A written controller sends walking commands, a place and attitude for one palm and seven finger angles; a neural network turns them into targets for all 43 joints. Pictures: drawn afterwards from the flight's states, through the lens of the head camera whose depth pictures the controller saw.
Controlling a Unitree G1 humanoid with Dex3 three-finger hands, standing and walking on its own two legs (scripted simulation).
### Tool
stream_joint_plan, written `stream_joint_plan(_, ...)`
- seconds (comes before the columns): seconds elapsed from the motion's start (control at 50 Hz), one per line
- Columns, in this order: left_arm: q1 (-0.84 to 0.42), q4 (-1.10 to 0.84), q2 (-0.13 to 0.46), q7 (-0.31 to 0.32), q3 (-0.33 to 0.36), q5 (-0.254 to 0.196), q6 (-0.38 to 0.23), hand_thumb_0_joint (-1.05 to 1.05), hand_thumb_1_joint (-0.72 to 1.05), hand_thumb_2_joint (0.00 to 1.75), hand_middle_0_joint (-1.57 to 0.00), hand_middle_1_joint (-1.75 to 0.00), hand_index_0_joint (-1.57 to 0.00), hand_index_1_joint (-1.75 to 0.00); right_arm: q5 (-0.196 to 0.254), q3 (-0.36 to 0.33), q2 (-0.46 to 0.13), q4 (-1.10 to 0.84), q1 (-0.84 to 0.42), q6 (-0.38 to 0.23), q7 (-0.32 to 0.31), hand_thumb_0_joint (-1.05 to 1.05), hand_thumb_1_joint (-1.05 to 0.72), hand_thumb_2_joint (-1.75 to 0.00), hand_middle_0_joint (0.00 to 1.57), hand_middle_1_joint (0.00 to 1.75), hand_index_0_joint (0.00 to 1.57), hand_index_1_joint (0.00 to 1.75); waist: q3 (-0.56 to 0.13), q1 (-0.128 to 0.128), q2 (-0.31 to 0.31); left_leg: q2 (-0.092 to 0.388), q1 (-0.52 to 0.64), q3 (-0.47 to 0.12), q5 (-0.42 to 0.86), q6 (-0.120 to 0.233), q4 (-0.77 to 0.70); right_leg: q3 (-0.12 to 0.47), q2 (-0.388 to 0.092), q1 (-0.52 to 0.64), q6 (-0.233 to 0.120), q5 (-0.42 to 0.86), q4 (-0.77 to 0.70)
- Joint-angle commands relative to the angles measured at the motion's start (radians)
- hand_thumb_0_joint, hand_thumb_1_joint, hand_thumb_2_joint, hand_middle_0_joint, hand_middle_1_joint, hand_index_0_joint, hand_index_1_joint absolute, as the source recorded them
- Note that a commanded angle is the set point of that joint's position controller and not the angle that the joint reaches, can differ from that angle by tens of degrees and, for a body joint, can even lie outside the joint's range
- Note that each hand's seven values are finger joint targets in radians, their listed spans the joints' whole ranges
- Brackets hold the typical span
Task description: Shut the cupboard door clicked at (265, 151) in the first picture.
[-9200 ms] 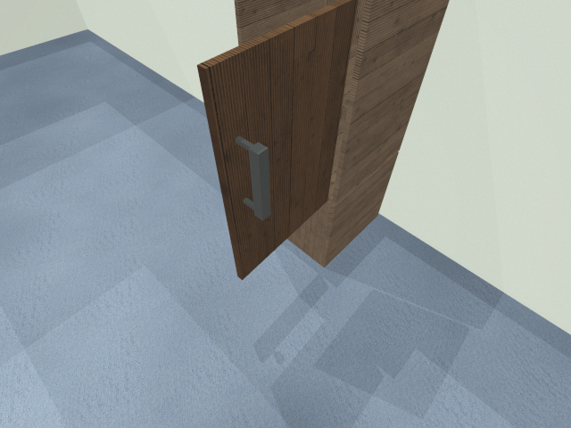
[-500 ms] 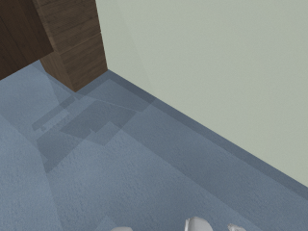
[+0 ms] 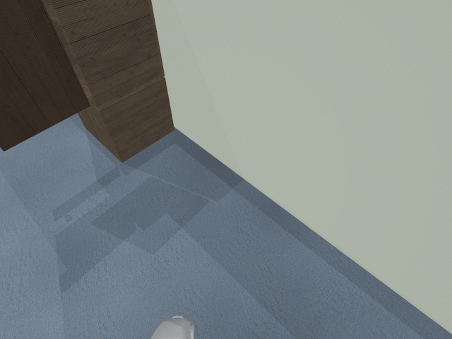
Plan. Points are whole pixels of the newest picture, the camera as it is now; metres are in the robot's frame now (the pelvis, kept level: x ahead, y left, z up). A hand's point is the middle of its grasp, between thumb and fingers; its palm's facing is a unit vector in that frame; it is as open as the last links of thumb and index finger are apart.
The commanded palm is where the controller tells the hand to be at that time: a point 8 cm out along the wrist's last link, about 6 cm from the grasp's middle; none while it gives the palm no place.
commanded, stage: walk to a spot facing it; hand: left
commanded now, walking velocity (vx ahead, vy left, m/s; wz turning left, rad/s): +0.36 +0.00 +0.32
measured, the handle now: out of the picture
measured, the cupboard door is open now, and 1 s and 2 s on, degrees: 93 93 93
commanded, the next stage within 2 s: turn to face it in 0.80 s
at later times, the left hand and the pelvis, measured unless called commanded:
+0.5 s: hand (119, 293) +0.24 +0.25 -0.18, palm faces +0.17 -0.98 -0.14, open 7.3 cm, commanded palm none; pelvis +0.22 +0.07 +0.00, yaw +6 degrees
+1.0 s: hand (154, 189) +0.51 +0.21 -0.16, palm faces +0.23 -0.95 -0.19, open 7.0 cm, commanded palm none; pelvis +0.44 +0.02 +0.00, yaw +12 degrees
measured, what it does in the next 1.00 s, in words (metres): walks ahead: left foot, then right foot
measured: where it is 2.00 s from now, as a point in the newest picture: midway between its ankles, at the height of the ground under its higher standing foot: (220, 258)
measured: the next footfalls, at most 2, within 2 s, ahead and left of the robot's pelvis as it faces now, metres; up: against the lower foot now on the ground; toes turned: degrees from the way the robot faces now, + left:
left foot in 0.22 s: +0.26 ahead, +0.14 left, +0.00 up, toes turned +12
right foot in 0.78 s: +0.49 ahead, -0.07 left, +0.00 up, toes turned -2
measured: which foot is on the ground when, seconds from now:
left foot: up 0.00-0.20, down 0.22-0.78, up 0.80-1.00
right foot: down 0.00-0.24, up 0.26-0.76, down 0.78-1.00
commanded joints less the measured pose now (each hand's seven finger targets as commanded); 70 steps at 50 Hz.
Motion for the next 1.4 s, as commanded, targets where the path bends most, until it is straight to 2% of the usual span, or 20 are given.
stream_joint_plan(0.0, 0.139, 0.035, 0.096, 0.001, -0.007, 0.01, -0.007, 0.0, 0.9, 0.9, -0.2, -0.3, -0.2, -0.3, 0.0, 0.009, 0.002, -0.106, -0.109, -0.027, 0.021, 0.0, -0.9, -0.9, 0.2, 0.3, 0.2, 0.3, 0.004, 0.044, -0.106, 0.024, -0.095, 0.021, 0.044, -0.002, -0.192, 0.096, -0.277, 0.115, -0.087, 0.389, -0.193)
stream_joint_plan(0.1, 0.174, 0.084, 0.144, 0.0, -0.011, 0.011, 0.005, 0.0, 0.9, 0.9, -0.2, -0.3, -0.2, -0.3, 0.002, 0.018, -0.018, -0.138, -0.212, -0.039, 0.032, 0.0, -0.9, -0.9, 0.2, 0.3, 0.2, 0.3, 0.033, 0.062, -0.15, -0.025, -0.009, 0.088, 0.02, 0.038, -0.382, 0.06, -0.295, 0.177, -0.077, 0.466, -0.144)
stream_joint_plan(0.16, 0.14, 0.085, 0.178, -0.004, -0.007, 0.003, 0.013, 0.0, 0.9, 0.9, -0.2, -0.3, -0.2, -0.3, -0.007, 0.009, -0.07, -0.094, -0.049, -0.049, 0.015, 0.0, -0.9, -0.9, 0.2, 0.3, 0.2, 0.3, -0.023, -0.044, -0.134, -0.112, 0.327, 0.159, 0.023, 0.077, -0.483, -0.016, -0.259, 0.058, -0.048, 0.683, 0.109)
stream_joint_plan(0.18, 0.13, 0.073, 0.162, -0.008, -0.01, 0.002, 0.018, 0.0, 0.9, 0.9, -0.2, -0.3, -0.2, -0.3, -0.011, -0.01, -0.137, -0.054, 0.107, -0.049, 0.006, 0.0, -0.9, -0.9, 0.2, 0.3, 0.2, 0.3, -0.112, -0.111, -0.029, -0.058, 0.587, 0.062, 0.012, 0.107, -0.516, -0.026, -0.225, -0.104, -0.014, 0.538, 0.349)
stream_joint_plan(0.2, 0.173, 0.038, 0.102, -0.02, -0.013, -0.009, 0.025, 0.0, 0.9, 0.9, -0.2, -0.3, -0.2, -0.3, -0.022, -0.044, -0.269, -0.033, 0.23, -0.053, -0.012, 0.0, -0.9, -0.9, 0.2, 0.3, 0.2, 0.3, -0.237, -0.137, 0.244, 0.234, 0.819, -0.394, -0.041, 0.217, -0.637, -0.034, -0.062, -0.388, 0.047, -0.009, 0.709)
stream_joint_plan(0.22, 0.08, -0.017, 0.108, -0.02, -0.022, -0.008, 0.02, 0.0, 0.9, 0.9, -0.2, -0.3, -0.2, -0.3, -0.002, -0.051, -0.308, -0.027, 0.267, -0.048, -0.03, 0.0, -0.9, -0.9, 0.2, 0.3, 0.2, 0.3, -0.246, -0.143, 0.174, 0.345, 0.823, -0.593, 0.017, 0.281, -0.765, 0.121, -0.012, -0.514, 0.03, -0.27, 0.891)
stream_joint_plan(0.34, 0.138, 0.058, 0.044, -0.03, -0.012, 0.02, 0.068, 0.0, 0.9, 0.9, -0.2, -0.3, -0.2, -0.3, 0.005, 0.005, -0.121, -0.081, -0.02, -0.083, -0.039, 0.0, -0.9, -0.9, 0.2, 0.3, 0.2, 0.3, -0.036, 0.038, 0.102, 0.18, 0.326, -0.171, -0.044, 0.156, -0.886, 0.215, -0.119, -0.433, 0.041, 0.009, 0.806)
stream_joint_plan(0.64, -0.224, -0.076, 0.06, -0.048, -0.02, 0.009, 0.065, 0.0, 0.9, 0.9, -0.2, -0.3, -0.2, -0.3, -0.007, 0.012, -0.112, 0.019, 0.194, -0.089, -0.044, 0.0, -0.9, -0.9, 0.2, 0.3, 0.2, 0.3, 0.062, -0.022, 0.082, 0.175, 0.547, -0.034, 0.383, 0.167, -0.843, 0.144, -0.044, -0.43, 0.013, 0.126, 0.265)
stream_joint_plan(0.68, -0.198, -0.074, 0.073, -0.045, -0.018, 0.009, 0.059, 0.0, 0.9, 0.9, -0.2, -0.3, -0.2, -0.3, -0.009, 0.013, -0.115, 0.033, 0.199, -0.083, -0.044, 0.0, -0.9, -0.9, 0.2, 0.3, 0.2, 0.3, 0.051, -0.003, 0.081, 0.173, 0.522, -0.038, 0.445, 0.157, -0.771, 0.123, -0.015, -0.307, -0.004, 0.082, 0.212)
stream_joint_plan(0.72, 0.036, -0.004, 0.121, -0.039, 0.0, 0.011, 0.041, 0.0, 0.9, 0.9, -0.2, -0.3, -0.2, -0.3, 0.002, 0.014, -0.118, 0.034, 0.168, -0.081, -0.044, 0.0, -0.9, -0.9, 0.2, 0.3, 0.2, 0.3, -0.069, 0.109, 0.006, 0.102, 0.423, -0.002, 0.531, 0.108, -0.493, 0.129, 0.008, 0.052, -0.032, 0.15, 0.115)
stream_joint_plan(0.74, 0.214, 0.049, 0.21, -0.025, 0.026, 0.019, 0.027, 0.0, 0.9, 0.9, -0.2, -0.3, -0.2, -0.3, 0.018, 0.016, -0.086, 0.017, 0.164, -0.087, -0.036, 0.0, -0.9, -0.9, 0.2, 0.3, 0.2, 0.3, -0.199, 0.171, -0.145, 0.004, 0.176, 0.067, 0.309, 0.061, -0.207, 0.365, -0.199, 0.381, -0.096, 0.265, 0.1)
stream_joint_plan(0.76, 0.298, 0.076, 0.283, -0.018, 0.037, 0.006, 0.031, 0.0, 0.9, 0.9, -0.2, -0.3, -0.2, -0.3, 0.027, 0.018, -0.06, -0.006, 0.188, -0.087, -0.04, 0.0, -0.9, -0.9, 0.2, 0.3, 0.2, 0.3, -0.289, 0.161, -0.273, -0.108, -0.002, 0.064, -0.357, 0.021, 0.115, 0.645, -0.447, 0.496, -0.206, 0.458, 0.0)
stream_joint_plan(0.82, 0.103, 0.025, 0.158, 0.001, 0.007, -0.002, 0.031, 0.0, 0.9, 0.9, -0.2, -0.3, -0.2, -0.3, 0.013, 0.01, -0.044, -0.033, 0.023, -0.062, -0.033, 0.0, -0.9, -0.9, 0.2, 0.3, 0.2, 0.3, -0.081, 0.095, -0.121, 0.018, -0.062, -0.078, -0.175, 0.022, 0.225, 0.424, -0.372, 0.129, -0.157, 0.396, -0.084)
stream_joint_plan(0.92, 0.028, 0.017, 0.081, 0.007, -0.008, 0.005, 0.01, 0.0, 0.9, 0.9, -0.2, -0.3, -0.2, -0.3, 0.004, 0.017, 0.019, -0.008, 0.07, -0.012, -0.016, 0.0, -0.9, -0.9, 0.2, 0.3, 0.2, 0.3, -0.042, 0.005, -0.124, 0.024, 0.035, -0.004, -0.061, -0.027, -0.01, 0.135, -0.279, -0.041, -0.101, 0.542, -0.132)
stream_joint_plan(1.08, 0.045, 0.015, 0.169, 0.011, 0.009, 0.011, 0.039, 0.0, 0.9, 0.9, -0.2, -0.3, -0.2, -0.3, 0.004, 0.018, -0.03, -0.13, -0.16, 0.003, 0.011, 0.0, -0.9, -0.9, 0.2, 0.3, 0.2, 0.3, -0.027, 0.043, -0.163, -0.016, 0.071, 0.078, -0.055, -0.017, -0.317, 0.061, -0.313, 0.063, -0.076, 0.647, -0.014)
stream_joint_plan(1.14, 0.014, -0.013, 0.222, 0.008, 0.024, 0.002, 0.055, 0.0, 0.9, 0.9, -0.2, -0.3, -0.2, -0.3, -0.003, 0.005, -0.101, -0.137, -0.083, 0.002, 0.005, 0.0, -0.9, -0.9, 0.2, 0.3, 0.2, 0.3, -0.086, -0.022, -0.114, -0.086, 0.315, 0.119, 0.038, 0.01, -0.484, 0.006, -0.288, 0.001, -0.025, 0.666, 0.22)
stream_joint_plan(1.16, 0.015, -0.033, 0.212, 0.005, 0.022, -0.003, 0.063, 0.0, 0.9, 0.9, -0.2, -0.3, -0.2, -0.3, -0.01, -0.012, -0.172, -0.127, 0.005, -0.004, -0.001, 0.0, -0.9, -0.9, 0.2, 0.3, 0.2, 0.3, -0.164, -0.068, 0.02, -0.009, 0.508, 0.012, 0.256, 0.054, -0.555, -0.014, -0.239, -0.124, 0.023, 0.477, 0.434)
stream_joint_plan(1.18, 0.011, -0.076, 0.142, -0.003, 0.006, -0.016, 0.072, 0.0, 0.9, 0.9, -0.2, -0.3, -0.2, -0.3, -0.014, -0.04, -0.301, -0.134, 0.075, -0.008, -0.007, 0.0, -0.9, -0.9, 0.2, 0.3, 0.2, 0.3, -0.214, -0.089, 0.331, 0.301, 0.638, -0.419, 0.634, 0.214, -0.623, 0.002, -0.065, -0.404, 0.097, -0.333, 0.746)
stream_joint_plan(1.24, -0.07, -0.116, 0.141, 0.014, 0.008, -0.002, 0.1, 0.0, 0.9, 0.9, -0.2, -0.3, -0.2, -0.3, 0.003, -0.034, -0.3, -0.18, -0.042, -0.002, -0.035, 0.0, -0.9, -0.9, 0.2, 0.3, 0.2, 0.3, -0.147, -0.038, 0.168, 0.301, 0.404, -0.476, 0.184, 0.249, -0.747, 0.243, -0.065, -0.491, 0.083, -0.293, 0.9)
stream_joint_plan(1.38, 0.019, -0.099, 0.146, -0.001, 0.02, 0.014, 0.129, 0.0, 0.9, 0.9, -0.2, -0.3, -0.2, -0.3, 0.003, -0.021, -0.237, -0.228, -0.149, -0.002, -0.03, 0.0, -0.9, -0.9, 0.2, 0.3, 0.2, 0.3, -0.109, 0.035, 0.087, 0.135, 0.259, -0.324, -0.068, 0.157, -0.807, 0.243, -0.045, -0.404, 0.094, -0.089, 0.738)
